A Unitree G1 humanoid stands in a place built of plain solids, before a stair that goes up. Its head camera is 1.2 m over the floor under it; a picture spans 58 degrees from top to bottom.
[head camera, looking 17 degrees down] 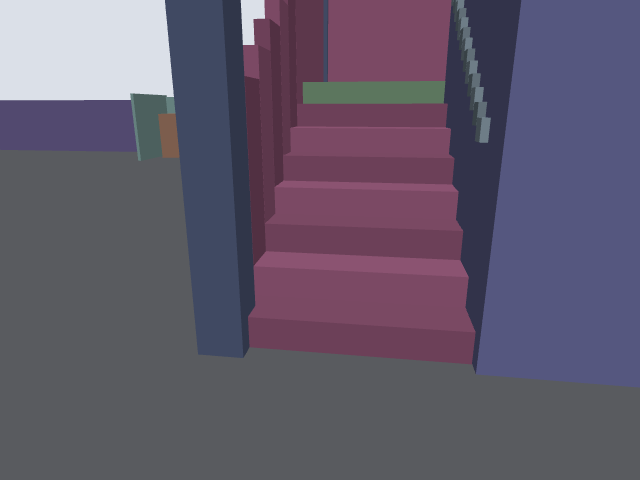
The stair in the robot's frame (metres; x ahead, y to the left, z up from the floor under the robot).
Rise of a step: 0.18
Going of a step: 0.27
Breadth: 1.17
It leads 8 degrees to the right of straight ahead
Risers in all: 8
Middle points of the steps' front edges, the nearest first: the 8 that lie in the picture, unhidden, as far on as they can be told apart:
1.93 -0.17 0.18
2.19 -0.20 0.35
2.46 -0.24 0.53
2.73 -0.28 0.70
2.99 -0.32 0.88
3.26 -0.36 1.06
3.53 -0.39 1.23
3.79 -0.43 1.41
